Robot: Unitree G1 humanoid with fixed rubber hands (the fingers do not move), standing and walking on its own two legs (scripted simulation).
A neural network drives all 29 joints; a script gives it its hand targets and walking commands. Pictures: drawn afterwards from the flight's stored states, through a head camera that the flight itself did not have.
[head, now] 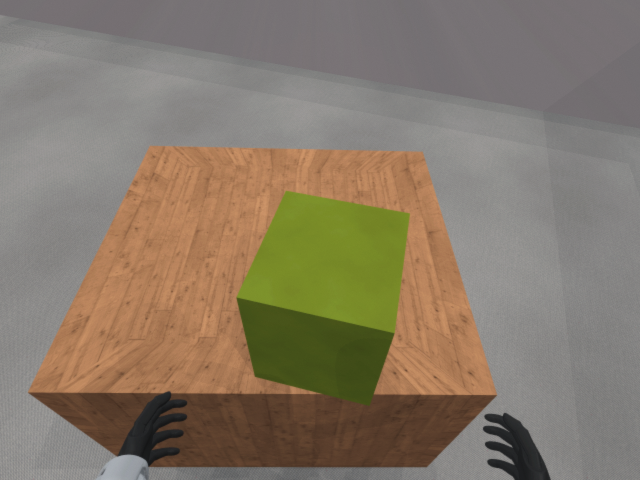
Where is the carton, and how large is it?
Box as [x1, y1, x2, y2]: [236, 191, 409, 405]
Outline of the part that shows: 286,191 236,297 255,376 369,405 394,333 409,213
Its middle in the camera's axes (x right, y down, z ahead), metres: +0.01 +0.10 +0.68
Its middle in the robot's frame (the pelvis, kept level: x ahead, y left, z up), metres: +0.43 +0.01 -0.10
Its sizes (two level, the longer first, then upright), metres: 0.227 0.213 0.259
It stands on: a pedestal, 0.55 m high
